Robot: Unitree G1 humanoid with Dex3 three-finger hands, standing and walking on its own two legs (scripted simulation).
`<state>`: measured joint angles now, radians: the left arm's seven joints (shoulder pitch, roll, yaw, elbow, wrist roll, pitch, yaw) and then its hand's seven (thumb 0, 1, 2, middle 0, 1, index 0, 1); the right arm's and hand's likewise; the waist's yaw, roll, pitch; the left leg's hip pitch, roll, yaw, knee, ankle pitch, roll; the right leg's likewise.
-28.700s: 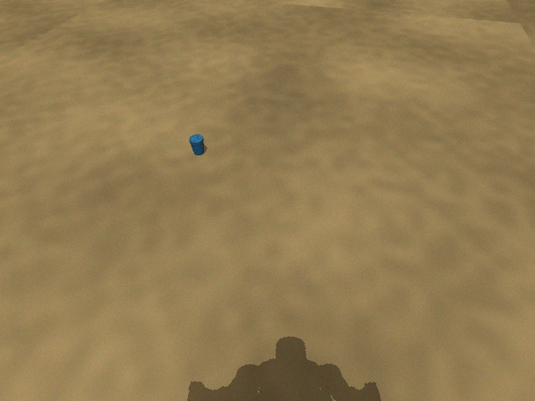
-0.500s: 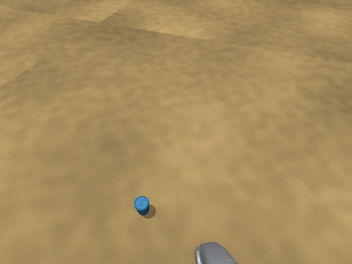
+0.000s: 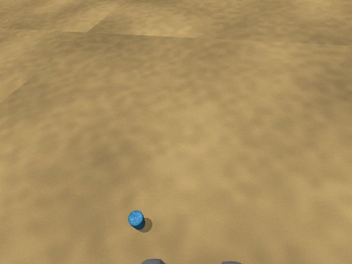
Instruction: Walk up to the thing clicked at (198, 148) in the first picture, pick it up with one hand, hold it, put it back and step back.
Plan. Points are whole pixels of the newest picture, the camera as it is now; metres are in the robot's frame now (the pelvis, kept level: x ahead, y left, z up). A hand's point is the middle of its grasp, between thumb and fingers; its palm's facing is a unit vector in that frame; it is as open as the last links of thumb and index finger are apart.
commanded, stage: walk up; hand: left
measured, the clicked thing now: (137, 221) +0.46 +0.29 -0.70
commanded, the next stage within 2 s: stand in 0.76 s
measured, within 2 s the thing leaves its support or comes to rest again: neither
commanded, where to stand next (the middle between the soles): +0.08 +0.03 m, yaw +3 degrees
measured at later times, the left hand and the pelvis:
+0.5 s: hand out of the picture +0.12 +0.33 -0.17, palm faces +0.01 -0.93 -0.38, open 7.4 cm; pelvis -0.01 +0.06 -0.01, yaw +2 degrees
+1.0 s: hand out of the picture +0.02 +0.26 -0.12, palm faces -0.05 -0.91 -0.42, open 7.4 cm; pelvis -0.01 -0.01 +0.01, yaw -2 degrees
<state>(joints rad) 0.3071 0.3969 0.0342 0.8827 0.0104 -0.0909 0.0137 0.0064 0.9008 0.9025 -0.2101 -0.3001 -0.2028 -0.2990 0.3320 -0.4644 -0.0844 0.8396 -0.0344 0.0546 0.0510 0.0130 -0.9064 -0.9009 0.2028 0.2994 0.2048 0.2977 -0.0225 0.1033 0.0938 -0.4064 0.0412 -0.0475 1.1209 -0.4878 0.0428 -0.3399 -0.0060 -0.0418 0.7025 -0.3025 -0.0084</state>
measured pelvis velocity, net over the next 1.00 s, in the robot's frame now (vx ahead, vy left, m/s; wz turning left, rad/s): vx -0.01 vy -0.01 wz -0.04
